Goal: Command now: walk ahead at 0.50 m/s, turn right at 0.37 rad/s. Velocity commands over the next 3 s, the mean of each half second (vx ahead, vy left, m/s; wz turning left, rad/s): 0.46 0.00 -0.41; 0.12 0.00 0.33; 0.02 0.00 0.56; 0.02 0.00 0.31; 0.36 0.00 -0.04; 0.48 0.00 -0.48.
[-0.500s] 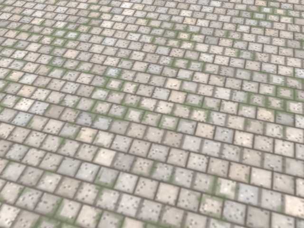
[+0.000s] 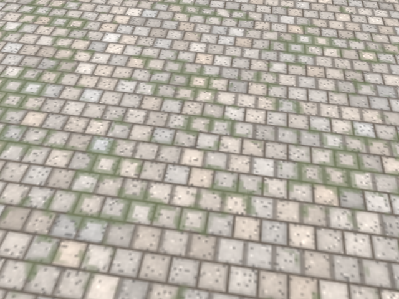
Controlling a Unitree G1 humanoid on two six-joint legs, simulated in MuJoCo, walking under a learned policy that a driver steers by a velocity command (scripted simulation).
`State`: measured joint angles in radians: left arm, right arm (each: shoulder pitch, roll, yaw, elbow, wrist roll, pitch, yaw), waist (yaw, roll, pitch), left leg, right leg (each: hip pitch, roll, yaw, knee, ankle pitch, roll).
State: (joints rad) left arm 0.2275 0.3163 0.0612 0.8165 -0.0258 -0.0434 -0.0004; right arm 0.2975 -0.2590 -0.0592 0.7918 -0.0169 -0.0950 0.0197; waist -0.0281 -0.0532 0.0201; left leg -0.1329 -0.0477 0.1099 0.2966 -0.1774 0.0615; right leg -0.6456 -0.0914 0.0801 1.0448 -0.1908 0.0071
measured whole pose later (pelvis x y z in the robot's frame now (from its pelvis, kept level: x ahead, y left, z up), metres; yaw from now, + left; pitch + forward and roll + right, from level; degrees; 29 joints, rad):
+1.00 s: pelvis +0.43 -0.07 -0.01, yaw -1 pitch +3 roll -2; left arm 0.09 0.29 0.06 0.77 0.00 0.02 0.04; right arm 0.19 -0.29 -0.07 0.68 0.00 0.01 -0.02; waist -0.03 -0.01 0.05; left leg -0.41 -0.08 -0.09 0.46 -0.09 0.06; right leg -0.51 0.02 0.09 0.94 -0.41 0.06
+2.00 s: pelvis +0.45 -0.07 -0.01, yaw +26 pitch +0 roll +1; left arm 0.19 0.28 0.05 0.80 -0.01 0.02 0.02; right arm 0.15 -0.24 -0.03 0.71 0.00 0.02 -0.01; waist 0.01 -0.02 0.01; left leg -0.25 -0.06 -0.01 0.50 -0.26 0.06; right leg -0.26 -0.04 -0.01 0.59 -0.34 0.04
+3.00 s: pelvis +0.83 +0.10 -0.03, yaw +6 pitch +1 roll +1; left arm 0.09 0.29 0.07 0.63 -0.03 -0.04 -0.05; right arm 0.31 -0.29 -0.06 0.86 0.01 -0.06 -0.01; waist -0.03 -0.01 0.08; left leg -0.10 0.06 0.11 1.00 -0.50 -0.01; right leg -0.51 0.05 -0.07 0.66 -0.17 -0.13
